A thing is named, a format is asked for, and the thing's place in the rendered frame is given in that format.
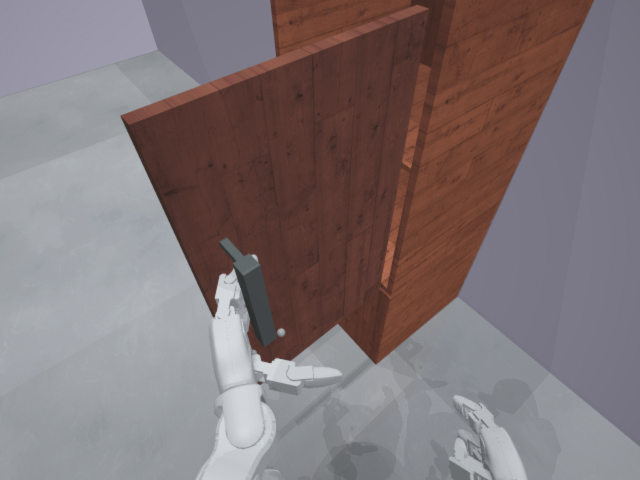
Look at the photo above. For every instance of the robot left forearm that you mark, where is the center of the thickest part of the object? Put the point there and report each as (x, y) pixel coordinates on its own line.
(247, 436)

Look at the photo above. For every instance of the robot right hand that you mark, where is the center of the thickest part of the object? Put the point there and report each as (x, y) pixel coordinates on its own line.
(494, 454)

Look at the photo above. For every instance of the robot left hand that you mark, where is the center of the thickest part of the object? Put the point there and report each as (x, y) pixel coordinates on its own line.
(232, 360)

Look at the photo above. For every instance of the handle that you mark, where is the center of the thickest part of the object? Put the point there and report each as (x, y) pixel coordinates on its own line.
(250, 278)

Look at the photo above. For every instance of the cupboard door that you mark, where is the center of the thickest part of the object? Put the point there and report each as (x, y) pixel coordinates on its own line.
(295, 160)

